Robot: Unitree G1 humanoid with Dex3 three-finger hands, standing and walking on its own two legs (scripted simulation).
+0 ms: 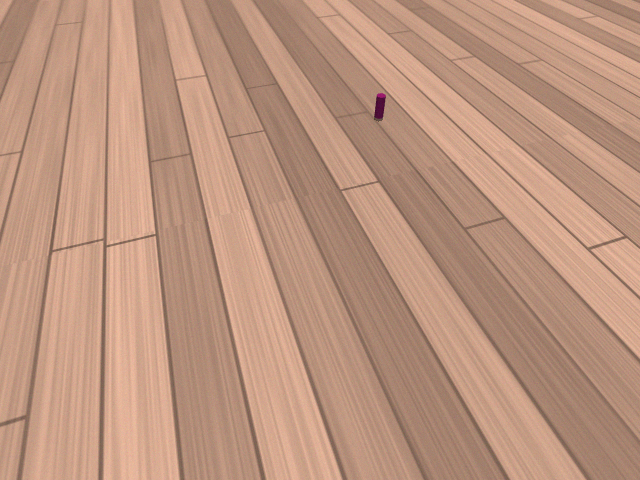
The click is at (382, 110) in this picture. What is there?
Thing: squat round
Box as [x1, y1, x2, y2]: [374, 93, 385, 118]
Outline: 382,93 377,94 374,116 377,118 382,117 385,95
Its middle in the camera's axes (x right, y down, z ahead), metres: +0.35 -0.80 +2.30
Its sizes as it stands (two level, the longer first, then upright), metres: 0.052 0.052 0.133
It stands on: the floor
